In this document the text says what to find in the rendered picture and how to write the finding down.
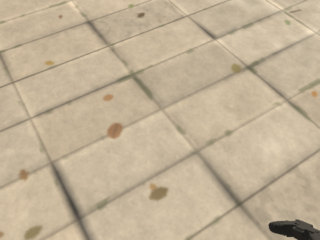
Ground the robot right hand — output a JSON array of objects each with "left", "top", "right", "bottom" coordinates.
[{"left": 268, "top": 219, "right": 320, "bottom": 240}]

